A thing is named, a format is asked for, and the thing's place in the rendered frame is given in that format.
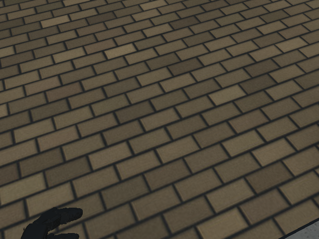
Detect left robot hand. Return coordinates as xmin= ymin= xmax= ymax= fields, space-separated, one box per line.
xmin=21 ymin=207 xmax=83 ymax=239

